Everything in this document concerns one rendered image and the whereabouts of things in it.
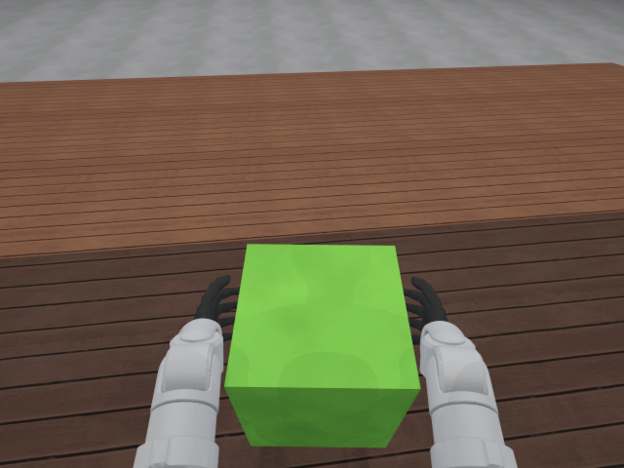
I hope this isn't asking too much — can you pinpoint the robot right hand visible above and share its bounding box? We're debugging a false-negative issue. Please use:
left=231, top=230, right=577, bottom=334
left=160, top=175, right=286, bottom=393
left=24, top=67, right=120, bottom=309
left=403, top=277, right=448, bottom=346

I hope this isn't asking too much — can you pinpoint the right robot forearm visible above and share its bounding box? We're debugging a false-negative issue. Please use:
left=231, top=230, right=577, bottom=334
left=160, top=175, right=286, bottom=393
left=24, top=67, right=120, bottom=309
left=420, top=321, right=518, bottom=468

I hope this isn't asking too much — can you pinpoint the left robot forearm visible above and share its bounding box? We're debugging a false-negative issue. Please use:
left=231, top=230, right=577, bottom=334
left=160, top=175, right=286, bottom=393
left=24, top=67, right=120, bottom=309
left=133, top=319, right=223, bottom=468

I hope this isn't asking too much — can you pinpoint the robot left hand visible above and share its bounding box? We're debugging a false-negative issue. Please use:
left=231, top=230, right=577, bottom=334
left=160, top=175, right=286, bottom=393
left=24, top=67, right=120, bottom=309
left=193, top=275, right=240, bottom=342

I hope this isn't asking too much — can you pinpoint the carton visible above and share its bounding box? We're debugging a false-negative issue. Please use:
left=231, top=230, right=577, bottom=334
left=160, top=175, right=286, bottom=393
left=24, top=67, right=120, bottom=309
left=224, top=244, right=421, bottom=448

